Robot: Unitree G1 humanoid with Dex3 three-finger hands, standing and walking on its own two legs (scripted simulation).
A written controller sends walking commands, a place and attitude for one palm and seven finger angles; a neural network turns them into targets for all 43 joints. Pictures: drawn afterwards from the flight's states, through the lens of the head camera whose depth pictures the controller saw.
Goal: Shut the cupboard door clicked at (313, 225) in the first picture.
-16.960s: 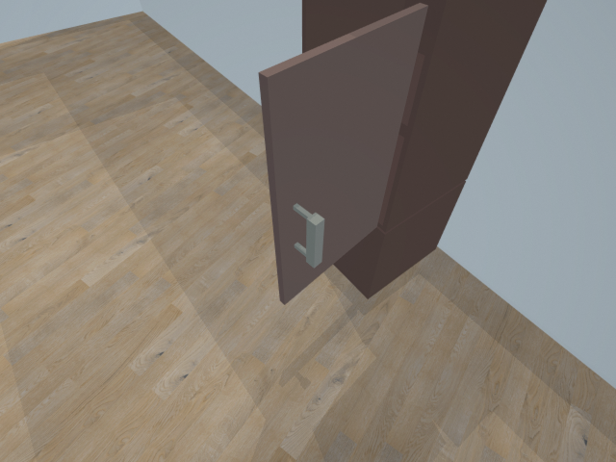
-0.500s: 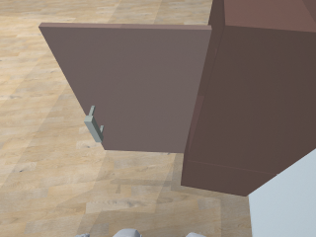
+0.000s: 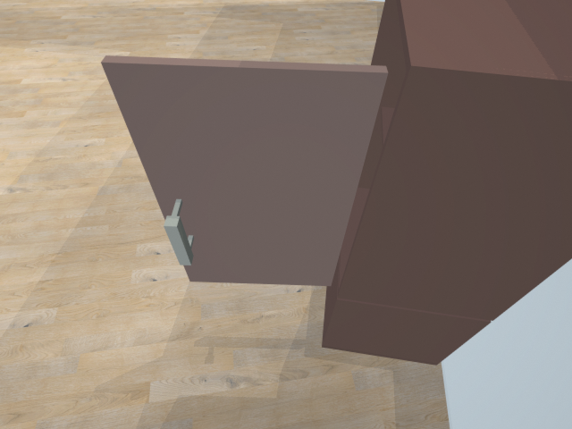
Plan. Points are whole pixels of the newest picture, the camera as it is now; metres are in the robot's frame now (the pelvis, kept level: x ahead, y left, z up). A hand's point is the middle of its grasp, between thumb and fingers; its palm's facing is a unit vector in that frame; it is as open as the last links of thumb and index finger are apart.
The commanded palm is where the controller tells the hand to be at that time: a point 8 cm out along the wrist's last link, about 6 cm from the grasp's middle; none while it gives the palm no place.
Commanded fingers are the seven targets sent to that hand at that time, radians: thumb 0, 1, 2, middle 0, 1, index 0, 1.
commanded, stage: look again from close up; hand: left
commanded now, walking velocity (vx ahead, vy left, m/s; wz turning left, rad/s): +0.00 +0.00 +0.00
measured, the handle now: (182, 232) +0.47 +0.22 -0.09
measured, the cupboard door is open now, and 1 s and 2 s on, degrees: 97 97 97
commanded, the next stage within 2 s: raise the hand and make a fist in 0.48 s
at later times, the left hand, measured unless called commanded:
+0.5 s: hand out of the picture -0.01 +0.17 -0.18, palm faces +0.01 -0.98 -0.18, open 7.3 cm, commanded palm none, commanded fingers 0.00 0.90 0.90 -0.20 -0.30 -0.20 -0.30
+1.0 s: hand out of the picture +0.11 +0.15 -0.10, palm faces -0.02 -1.00 +0.05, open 6.2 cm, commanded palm +0.09 +0.22 -0.07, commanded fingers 0.00 0.90 0.90 -0.58 -0.72 -0.58 -0.72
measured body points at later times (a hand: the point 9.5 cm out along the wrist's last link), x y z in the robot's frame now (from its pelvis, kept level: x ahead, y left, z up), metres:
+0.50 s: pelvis -0.01 +0.00 +0.00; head -0.01 +0.01 +0.45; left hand -0.01 +0.22 -0.16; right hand +0.02 -0.23 -0.15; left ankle -0.02 +0.10 -0.74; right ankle -0.05 -0.10 -0.74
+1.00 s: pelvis -0.08 +0.00 -0.10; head -0.02 +0.03 +0.34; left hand +0.10 +0.21 -0.10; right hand +0.15 -0.23 -0.14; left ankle -0.02 +0.10 -0.74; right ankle -0.05 -0.10 -0.74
